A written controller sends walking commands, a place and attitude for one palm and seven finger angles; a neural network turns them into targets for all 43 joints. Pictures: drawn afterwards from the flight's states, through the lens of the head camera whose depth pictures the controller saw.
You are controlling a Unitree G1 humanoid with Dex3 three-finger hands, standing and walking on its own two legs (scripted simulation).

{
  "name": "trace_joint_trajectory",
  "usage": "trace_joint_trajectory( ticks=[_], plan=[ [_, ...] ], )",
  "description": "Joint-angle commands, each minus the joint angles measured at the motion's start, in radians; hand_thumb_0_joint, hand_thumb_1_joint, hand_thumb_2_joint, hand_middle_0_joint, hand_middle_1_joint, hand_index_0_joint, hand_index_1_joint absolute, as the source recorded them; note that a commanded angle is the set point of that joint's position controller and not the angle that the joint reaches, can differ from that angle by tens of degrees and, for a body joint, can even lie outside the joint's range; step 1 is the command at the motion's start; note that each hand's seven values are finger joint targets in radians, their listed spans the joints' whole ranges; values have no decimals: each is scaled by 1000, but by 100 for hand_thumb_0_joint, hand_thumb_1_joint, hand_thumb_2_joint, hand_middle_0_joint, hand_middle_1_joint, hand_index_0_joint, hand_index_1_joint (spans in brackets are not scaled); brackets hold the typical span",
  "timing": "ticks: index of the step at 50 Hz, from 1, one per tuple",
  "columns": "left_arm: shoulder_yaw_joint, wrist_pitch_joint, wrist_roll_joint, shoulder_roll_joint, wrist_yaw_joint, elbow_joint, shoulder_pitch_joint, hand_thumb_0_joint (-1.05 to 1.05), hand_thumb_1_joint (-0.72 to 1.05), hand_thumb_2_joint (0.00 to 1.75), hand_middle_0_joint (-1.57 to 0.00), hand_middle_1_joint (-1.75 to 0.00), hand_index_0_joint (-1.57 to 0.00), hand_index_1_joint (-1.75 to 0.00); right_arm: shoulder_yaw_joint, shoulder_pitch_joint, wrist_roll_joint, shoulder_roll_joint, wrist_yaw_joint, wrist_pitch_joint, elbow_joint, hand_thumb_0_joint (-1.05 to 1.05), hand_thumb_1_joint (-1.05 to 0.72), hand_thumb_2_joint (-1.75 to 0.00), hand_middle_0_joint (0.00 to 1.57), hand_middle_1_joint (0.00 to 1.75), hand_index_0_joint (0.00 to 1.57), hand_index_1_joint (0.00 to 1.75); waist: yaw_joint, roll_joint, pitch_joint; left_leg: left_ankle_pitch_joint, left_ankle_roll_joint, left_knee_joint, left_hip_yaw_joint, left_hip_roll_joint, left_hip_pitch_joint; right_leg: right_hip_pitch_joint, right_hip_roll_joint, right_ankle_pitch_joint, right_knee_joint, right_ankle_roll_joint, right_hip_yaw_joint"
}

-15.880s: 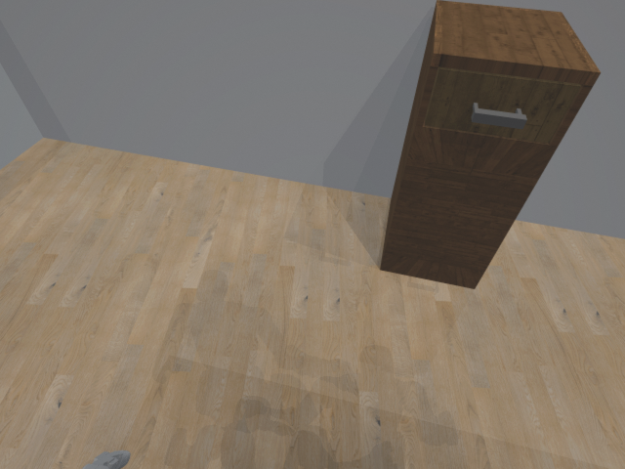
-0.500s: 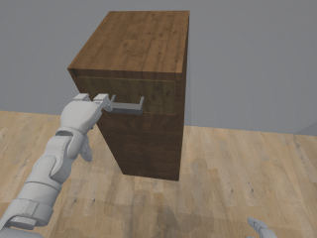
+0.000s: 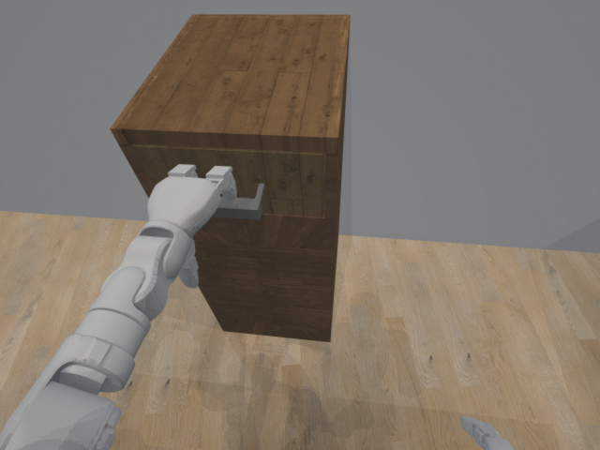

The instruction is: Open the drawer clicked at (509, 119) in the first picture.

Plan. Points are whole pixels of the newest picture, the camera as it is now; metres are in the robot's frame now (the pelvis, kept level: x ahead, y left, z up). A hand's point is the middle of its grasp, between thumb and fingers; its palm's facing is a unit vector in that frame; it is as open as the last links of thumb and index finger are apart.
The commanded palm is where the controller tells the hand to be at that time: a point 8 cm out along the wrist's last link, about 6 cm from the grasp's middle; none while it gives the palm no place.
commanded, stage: move the hooked fingers above the handle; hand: left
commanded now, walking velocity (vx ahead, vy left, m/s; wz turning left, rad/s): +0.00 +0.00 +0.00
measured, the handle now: (229, 197) +0.52 +0.17 +0.00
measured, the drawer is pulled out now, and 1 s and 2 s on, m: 0.00 0.00 0.00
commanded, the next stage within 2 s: none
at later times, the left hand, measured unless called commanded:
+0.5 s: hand (233, 199) +0.46 +0.14 +0.05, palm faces -0.01 -0.04 -1.00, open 13.8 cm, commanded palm +0.44 +0.17 +0.11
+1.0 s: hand (234, 191) +0.47 +0.13 +0.07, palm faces +0.10 -0.04 -0.99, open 13.8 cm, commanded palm +0.44 +0.17 +0.12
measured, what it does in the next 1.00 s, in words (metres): stands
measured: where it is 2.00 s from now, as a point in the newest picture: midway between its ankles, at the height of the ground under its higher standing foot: outside the picture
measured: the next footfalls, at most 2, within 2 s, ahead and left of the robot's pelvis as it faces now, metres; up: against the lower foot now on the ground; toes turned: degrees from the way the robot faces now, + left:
none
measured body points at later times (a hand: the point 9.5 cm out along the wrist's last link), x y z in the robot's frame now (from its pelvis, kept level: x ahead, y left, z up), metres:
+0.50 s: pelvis +0.00 +0.00 -0.01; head +0.06 -0.02 +0.44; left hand +0.46 +0.14 +0.11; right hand +0.05 -0.27 -0.15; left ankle -0.03 +0.11 -0.73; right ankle +0.00 -0.11 -0.73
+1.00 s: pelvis -0.01 +0.00 -0.01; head +0.05 -0.02 +0.44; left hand +0.45 +0.14 +0.12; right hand +0.06 -0.28 -0.14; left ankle -0.03 +0.11 -0.73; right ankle +0.00 -0.11 -0.73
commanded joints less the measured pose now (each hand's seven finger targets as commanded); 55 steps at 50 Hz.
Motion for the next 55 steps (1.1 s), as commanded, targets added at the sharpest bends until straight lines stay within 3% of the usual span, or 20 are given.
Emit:
trace_joint_trajectory(
  ticks=[1,6,8,14,17,20,22,23,24,25,27,32,37,40,43,44,46,49,53,55],
  plan=[
    [175,-42,13,256,64,-124,-483,0,-50,30,-30,-120,-30,-120,-43,19,-8,-127,-19,-25,-103,0,-90,-90,20,30,20,30,-7,-57,-333,357,12,-19,18,-14,53,194,18,305,-18,-33,-4],
    [179,-51,37,238,119,-45,-529,0,-50,30,-30,-120,-30,-120,-56,59,-14,-125,-8,-30,-85,0,-90,-90,20,30,20,30,-17,-49,-395,412,9,11,23,-10,42,177,24,347,11,-35,-6],
    [135,-37,43,188,132,-28,-553,0,-50,30,-30,-120,-30,-120,-63,70,-17,-124,-1,-28,-81,0,-90,-90,20,30,20,30,-29,-34,-421,443,9,25,29,-6,54,162,25,380,20,-34,-5],
    [118,-9,41,173,129,51,-605,0,-50,30,-30,-120,-30,-120,-76,109,-17,-138,6,-17,-65,0,-90,-90,20,30,20,30,-55,-72,-438,425,18,39,31,-5,32,160,27,391,18,-28,1],
    [69,-25,32,117,133,44,-682,0,-50,30,-30,-120,-30,-120,-80,128,-18,-135,8,-19,-58,0,-90,-90,20,30,20,30,-78,-57,-427,425,19,44,19,-3,40,124,30,375,19,-29,-4],
    [145,-34,51,205,163,93,-709,0,-50,30,-30,-120,-30,-120,-78,146,-22,-140,1,-17,-42,0,-90,-90,20,30,20,30,-76,-60,-424,396,19,46,20,-4,13,122,31,360,25,-30,2],
    [136,-31,58,192,192,117,-748,0,-50,30,-30,-120,-30,-120,-76,150,-25,-135,2,-22,-43,0,-90,-90,20,30,20,30,-84,-65,-431,369,21,49,22,-10,-14,121,32,343,26,-28,3],
    [182,-21,72,241,210,162,-737,0,-50,30,-30,-120,-30,-120,-76,159,-23,-140,1,-23,-30,0,-90,-90,20,30,20,30,-79,-63,-413,365,19,47,24,-7,-32,113,34,341,31,-31,2],
    [170,-14,75,228,220,161,-744,0,-50,30,-30,-120,-30,-120,-73,156,-26,-138,3,-24,-37,0,-90,-90,20,30,20,30,-72,-47,-429,359,17,45,27,-9,-37,116,33,332,35,-30,2],
    [232,-6,82,293,235,163,-725,0,-50,30,-30,-120,-30,-120,-75,156,-28,-139,1,-26,-38,0,-90,-90,20,30,20,30,-52,-46,-468,374,18,44,35,-8,-38,156,32,356,39,-31,7],
    [244,23,86,311,243,208,-694,0,-50,30,-30,-120,-30,-120,-69,151,-28,-138,1,-23,-46,0,-90,-90,20,30,20,30,-41,-47,-488,383,18,41,42,-11,-65,197,31,389,43,-29,10],
    [147,86,75,209,186,288,-622,0,-50,30,-30,-120,-30,-120,-71,141,-14,-150,3,-21,-63,0,-90,-90,20,30,20,30,-63,-91,-430,339,22,22,63,-1,-76,193,28,376,12,-21,11],
    [37,5,25,96,100,142,-694,0,-50,30,-30,-120,-30,-120,-79,139,-7,-149,-15,-32,-79,0,-90,-90,20,30,20,30,-110,-113,-392,270,38,15,46,-3,-20,154,24,311,-29,-13,20],
    [83,-70,38,167,112,60,-775,0,-50,30,-30,-120,-30,-120,-81,151,-14,-144,-27,-40,-63,0,-90,-90,20,30,20,30,-113,-67,-404,257,37,24,31,-7,15,119,23,273,-23,-16,27],
    [134,-108,64,214,184,48,-826,0,-50,30,-30,-120,-30,-120,-80,160,-18,-135,-23,-51,-44,0,-90,-90,20,30,20,30,-105,-2,-407,270,26,38,15,-10,19,65,31,234,2,-29,15],
    [130,-100,74,205,214,71,-840,0,-50,30,-30,-120,-30,-120,-74,156,-23,-131,-20,-56,-39,0,-90,-90,20,30,20,30,-107,16,-406,270,23,43,19,-11,13,46,32,224,7,-29,13],
    [224,-65,91,305,271,120,-836,0,-50,30,-30,-120,-30,-120,-71,157,-26,-138,-13,-58,-28,0,-90,-90,20,30,20,30,-80,5,-427,279,15,39,17,-15,-32,76,36,225,21,-34,6],
    [227,44,97,308,312,251,-781,0,-50,30,-30,-120,-30,-120,-55,122,-23,-132,-5,-53,-29,0,-90,-90,20,30,20,30,-66,-25,-415,267,12,27,43,-16,-92,121,33,253,22,-26,6],
    [127,181,86,219,230,431,-698,0,-50,30,-30,-120,-30,-120,-49,119,-6,-154,-5,-34,-40,0,-90,-90,20,30,20,30,-81,-105,-404,251,12,10,64,-6,-112,154,28,285,4,-15,3],
    [74,185,63,169,151,418,-701,0,-50,30,-30,-120,-30,-120,-57,130,1,-164,-10,-30,-58,0,-90,-90,20,30,20,30,-98,-134,-418,256,23,11,65,-1,-83,168,23,308,-8,-11,7]
  ],
)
